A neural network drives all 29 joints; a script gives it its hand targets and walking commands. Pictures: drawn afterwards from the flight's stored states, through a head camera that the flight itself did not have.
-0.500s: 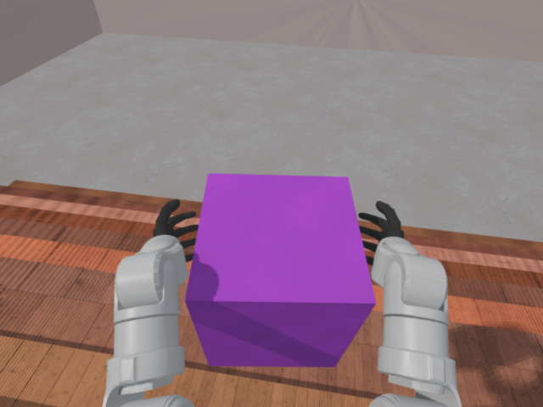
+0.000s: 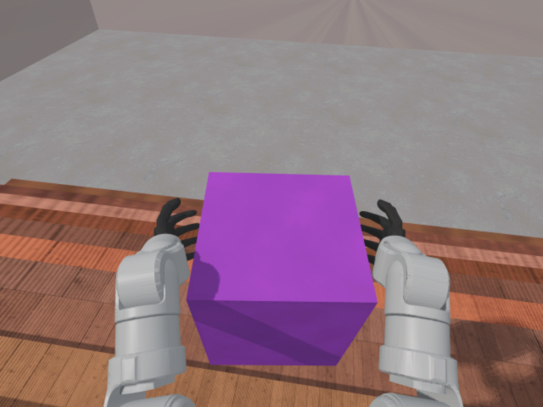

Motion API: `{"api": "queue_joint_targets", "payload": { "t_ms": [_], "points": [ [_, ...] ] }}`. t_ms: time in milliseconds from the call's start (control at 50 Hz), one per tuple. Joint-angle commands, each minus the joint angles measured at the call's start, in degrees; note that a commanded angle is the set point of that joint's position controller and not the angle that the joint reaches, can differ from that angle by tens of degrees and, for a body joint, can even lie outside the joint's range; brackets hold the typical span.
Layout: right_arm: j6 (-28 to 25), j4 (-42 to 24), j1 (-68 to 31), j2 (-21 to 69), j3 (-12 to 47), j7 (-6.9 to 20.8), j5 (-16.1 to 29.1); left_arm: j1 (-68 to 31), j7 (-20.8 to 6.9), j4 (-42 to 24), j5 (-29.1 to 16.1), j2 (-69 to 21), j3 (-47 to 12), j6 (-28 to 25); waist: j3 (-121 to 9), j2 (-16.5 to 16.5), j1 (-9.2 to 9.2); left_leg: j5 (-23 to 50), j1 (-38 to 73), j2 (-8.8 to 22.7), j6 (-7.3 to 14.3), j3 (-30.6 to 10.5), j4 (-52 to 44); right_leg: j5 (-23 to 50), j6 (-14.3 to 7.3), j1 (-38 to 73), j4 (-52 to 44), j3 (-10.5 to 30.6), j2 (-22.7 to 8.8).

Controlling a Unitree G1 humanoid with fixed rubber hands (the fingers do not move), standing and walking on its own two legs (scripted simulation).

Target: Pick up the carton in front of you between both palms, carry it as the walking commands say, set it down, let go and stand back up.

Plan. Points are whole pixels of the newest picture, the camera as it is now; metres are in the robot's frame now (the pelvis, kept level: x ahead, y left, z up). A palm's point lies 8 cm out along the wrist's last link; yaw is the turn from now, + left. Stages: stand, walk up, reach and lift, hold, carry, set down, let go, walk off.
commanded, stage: carry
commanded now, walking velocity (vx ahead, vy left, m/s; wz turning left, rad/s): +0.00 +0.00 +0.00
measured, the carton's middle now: (276, 274) +0.33 +0.00 +0.04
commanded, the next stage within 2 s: none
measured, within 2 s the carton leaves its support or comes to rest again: neither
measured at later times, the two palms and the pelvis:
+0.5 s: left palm (165, 252) +0.31 +0.16 +0.11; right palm (388, 254) +0.32 -0.15 +0.11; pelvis -0.01 +0.00 +0.00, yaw +0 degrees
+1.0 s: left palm (177, 230) +0.38 +0.16 +0.09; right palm (371, 237) +0.37 -0.15 +0.09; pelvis +0.05 +0.01 -0.02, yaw +1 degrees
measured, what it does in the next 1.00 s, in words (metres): lifts its right foot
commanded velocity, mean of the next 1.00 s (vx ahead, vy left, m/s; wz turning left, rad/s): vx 0.23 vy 0.00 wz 0.00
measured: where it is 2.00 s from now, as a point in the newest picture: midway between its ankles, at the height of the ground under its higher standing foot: (271, 372)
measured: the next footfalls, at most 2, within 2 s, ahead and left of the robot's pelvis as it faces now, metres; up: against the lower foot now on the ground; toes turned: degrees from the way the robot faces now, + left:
right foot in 1.14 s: +0.17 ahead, -0.10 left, +0.00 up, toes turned -1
left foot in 1.58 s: +0.42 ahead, +0.09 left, -0.17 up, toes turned +1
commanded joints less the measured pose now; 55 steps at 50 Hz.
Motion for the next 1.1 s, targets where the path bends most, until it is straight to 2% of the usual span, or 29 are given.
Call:
{"api": "queue_joint_targets", "payload": {
  "t_ms": [0, 80, 160, 180, 240, 460, 500, 520, 540, 560, 580, 640, 680, 700, 740, 780, 800, 820, 860, 880, 900, 940, 960, 980, 1000, 1020, 1040, 1060, 1080],
  "points": [
    [-0.3, -1.6, -31.7, 44.0, 31.8, 0.0, 7.9, -35.2, 0.1, -3.8, -9.1, -41.4, -33.3, -0.9, -18.0, -0.1, -0.29, 10.1, 3.8, 5.4, 1.1, -6.6, -3.3, 16.1, -2.2, 8.5, -3.2, 9.3, -8.6],
    [-0.6, -2.2, -33.7, 44.1, 32.7, -0.2, 9.0, -34.0, 0.3, -2.3, -8.1, -41.7, -32.1, -1.1, -16.7, -1.3, 0.17, 11.4, 3.2, 5.3, 1.1, -6.1, -1.6, 21.3, -1.9, 8.6, -3.8, 10.4, -8.9],
    [-0.2, -1.4, -31.8, 43.3, 32.1, -0.3, 8.2, -35.5, -0.2, -3.4, -9.1, -41.7, -32.8, -1.0, -17.2, -3.5, 0.20, 6.3, 2.9, 5.3, 1.3, -7.0, -3.3, 15.7, -2.2, 9.7, -4.8, 10.8, -9.7],
    [-0.2, -0.4, -31.1, 43.0, 31.0, -0.3, 8.1, -35.0, -0.1, -1.7, -8.8, -41.5, -32.4, -0.6, -16.3, -0.8, -0.04, 7.3, 3.1, 4.8, 1.5, -6.6, -3.0, 16.2, -2.4, 8.8, -4.7, 10.9, -9.3],
    [-0.5, -1.0, -32.7, 43.1, 32.0, -0.3, 8.8, -34.8, -0.1, -1.0, -9.0, -42.4, -32.5, -0.7, -14.7, 0.3, -0.29, 7.2, 2.1, 6.0, 1.3, -6.8, -4.7, 11.1, -2.1, 6.2, -5.0, 9.7, -8.5],
    [-0.4, -1.4, -31.3, 42.6, 31.1, -0.2, 8.2, -36.0, 0.2, -2.3, -9.5, -42.7, -33.0, -0.8, -14.5, -0.5, 0.17, 12.1, 2.7, 6.2, 2.2, -7.3, -6.1, 12.7, -1.6, 6.3, -3.4, 8.3, -8.1],
    [-0.4, -1.0, -31.4, 42.6, 31.4, -0.3, 7.7, -35.5, -0.1, -1.9, -9.4, -42.4, -33.0, -0.7, -15.7, 2.3, 0.44, 10.6, 3.4, 5.9, 1.9, -6.7, -5.7, 10.3, -1.6, 6.7, -4.1, 9.3, -8.0],
    [-0.8, -2.7, -32.7, 43.0, 32.4, -0.6, 8.5, -34.1, 0.0, -1.1, -9.2, -42.5, -32.3, -0.8, -15.8, 0.4, -0.22, 12.0, 3.2, 6.4, 2.3, -7.3, -5.3, 11.4, -1.4, 6.8, -3.2, 7.9, -7.2],
    [-0.8, -3.7, -33.7, 44.4, 33.5, -0.4, 9.2, -34.6, -0.1, -3.2, -8.7, -42.7, -32.7, -1.1, -16.9, -1.5, -0.66, 11.3, 4.0, 6.6, 2.6, -7.4, -5.0, 10.0, -1.6, 6.4, -2.8, 7.3, -7.3],
    [-0.8, -1.8, -32.4, 43.1, 31.4, -0.6, 8.3, -36.7, -0.1, -2.5, -9.6, -43.2, -33.0, -0.9, -16.3, 1.5, -0.12, 11.3, 2.3, 6.7, 2.2, -7.2, -6.4, 8.5, -1.5, 7.6, -3.5, 8.3, -7.1],
    [-0.9, -2.6, -33.2, 44.6, 32.6, -0.3, 9.3, -34.9, -0.1, -3.0, -9.5, -42.5, -33.1, -1.2, -16.7, 0.8, -0.21, 3.4, 3.0, 5.2, 2.9, -6.9, -7.0, 1.4, -1.4, 6.4, -3.1, 7.2, -6.3],
    [-0.6, -0.7, -32.2, 43.1, 31.5, -0.4, 8.3, -36.2, 0.0, -2.5, -8.4, -40.7, -32.0, -1.6, -13.6, -4.0, 0.27, -9.2, -4.5, 2.9, 4.0, -6.3, -1.0, -16.8, -5.0, 5.6, -7.4, 15.6, -9.2],
    [-0.7, -4.4, -35.3, 42.8, 32.9, -0.2, 8.9, -34.0, -0.2, 0.0, -8.5, -42.0, -31.9, -1.4, -15.2, -8.1, 0.70, -8.3, -8.2, -0.5, 2.9, -2.6, 5.8, -14.5, -8.0, 8.9, -9.9, 21.2, -13.6],
    [-0.5, -0.4, -33.1, 44.5, 32.0, 0.2, 8.7, -37.6, -0.1, -1.5, -9.1, -41.0, -32.7, -1.6, -14.6, -7.5, 1.05, -7.9, -12.2, -1.3, 2.6, -2.5, 8.0, -12.2, -9.8, 10.3, -9.5, 25.0, -15.9],
    [-0.6, -1.8, -34.2, 42.8, 32.7, 0.1, 9.1, -32.6, 0.0, 1.8, -7.6, -41.6, -31.6, -1.0, -15.9, -9.4, 0.83, -9.6, -12.3, -1.7, 3.5, -3.6, 6.2, -4.0, -9.8, 12.5, -7.3, 23.6, -16.0],
    [-0.6, 1.0, -32.6, 43.7, 30.7, 0.4, 8.7, -34.7, 0.0, -0.5, -8.0, -42.2, -32.8, -1.4, -18.4, -4.5, 0.53, -5.2, -6.7, -1.6, 4.3, -3.6, 2.3, 3.6, -8.7, 10.6, -2.0, 19.2, -15.2],
    [-0.5, 3.2, -30.6, 45.2, 31.1, 0.4, 8.6, -36.1, 0.0, -2.3, -8.4, -41.5, -32.8, -1.7, -18.2, -6.7, 0.44, -3.5, -3.6, -0.9, 4.9, -4.9, 2.7, 6.5, -7.6, 7.4, 0.2, 16.7, -13.5],
    [-1.2, -1.3, -31.6, 44.3, 31.4, 0.4, 8.9, -34.3, -0.3, -1.6, -9.3, -43.6, -33.9, -1.3, -17.3, -2.8, -0.82, -5.1, 0.1, 0.6, 6.3, -9.5, -0.2, 2.0, -6.3, 1.2, 4.1, 14.0, -11.6],
    [-1.4, 1.2, -31.7, 43.8, 29.9, 0.0, 8.0, -36.7, 0.3, -0.6, -8.6, -42.6, -33.6, -1.6, -13.8, 11.7, -2.49, 12.1, 12.5, 12.2, 12.1, -26.5, -3.9, -4.3, -0.4, -17.9, 19.8, 3.6, -1.7],
    [-1.5, 1.1, -30.3, 43.7, 30.1, 0.1, 8.6, -36.3, 0.5, -1.8, -8.9, -42.0, -33.5, -1.9, -9.8, 12.8, -4.76, 24.1, 18.1, 16.4, 16.2, -33.4, -4.6, -18.4, 1.7, -30.1, 26.1, 3.5, 0.2],
    [-1.8, -1.2, -32.9, 43.7, 32.1, 0.2, 9.7, -34.3, 0.9, 0.0, -7.8, -41.9, -32.6, -2.0, -10.4, 7.2, -6.28, 31.8, 22.0, 16.5, 17.7, -33.9, -1.0, -19.9, 2.1, -34.3, 29.2, 6.1, -1.0],
    [-2.7, -3.0, -33.8, 44.9, 34.3, 0.1, 12.2, -34.6, 1.1, -0.5, -8.8, -41.8, -32.3, -2.8, -14.9, 3.7, -6.13, 33.1, 22.7, 15.8, 15.1, -29.1, 0.9, -14.3, 1.9, -32.2, 29.3, 7.0, -2.1],
    [-3.4, -6.8, -37.8, 46.0, 35.9, 0.4, 13.9, -34.2, 1.0, -0.3, -8.9, -43.7, -32.7, -3.0, -15.5, 4.6, -4.51, 35.5, 20.1, 13.6, 13.7, -24.5, 0.8, -9.8, 2.4, -29.5, 29.9, 5.6, -1.7],
    [-3.5, -7.0, -35.6, 45.2, 36.1, 0.5, 13.7, -34.6, 0.6, -2.0, -10.0, -43.3, -32.8, -3.4, -16.9, 5.4, -4.30, 30.3, 18.7, 13.5, 12.6, -21.7, 0.3, -10.8, 2.3, -26.0, 26.2, 4.2, -1.7],
    [-3.7, -5.2, -35.1, 45.1, 36.0, 0.4, 12.6, -35.5, 0.4, -1.8, -9.4, -42.5, -33.4, -3.6, -15.9, 7.3, -4.09, 27.3, 12.2, 12.1, 11.9, -18.5, 0.3, -4.0, 2.4, -21.0, 28.8, 2.3, -1.5],
    [-3.7, -5.9, -32.6, 43.7, 36.6, 0.3, 11.7, -32.9, 0.2, -2.2, -9.0, -41.3, -32.7, -3.9, -16.5, 6.0, -1.34, 25.1, 8.6, 13.4, 11.6, -17.6, 2.6, 0.9, 1.5, -17.0, 30.1, 2.9, -1.8],
    [-4.1, -6.9, -32.2, 42.7, 35.5, 0.4, 12.1, -31.4, 0.2, -1.5, -8.8, -41.2, -32.9, -3.7, -15.6, 6.7, -1.54, 26.5, 6.4, 11.8, 11.0, -17.0, 3.9, 2.4, 0.7, -16.2, 28.7, 3.1, -1.5],
    [-4.0, -6.9, -33.3, 42.4, 35.8, 0.3, 12.2, -29.5, 0.4, -0.6, -7.7, -40.4, -32.3, -3.6, -15.1, 8.4, 0.28, 32.5, 4.0, 12.0, 9.3, -13.8, 7.1, 3.2, 0.3, -12.7, 27.0, 1.7, -0.8],
    [-3.6, -4.3, -29.9, 43.2, 35.4, -0.1, 11.2, -28.8, 0.9, -0.6, -8.2, -39.6, -32.3, -3.9, -16.5, 5.2, 4.10, 43.9, 0.6, 9.1, 7.0, -7.5, 13.0, 0.1, -0.4, -4.8, 24.1, -1.6, 1.5]
  ]
}}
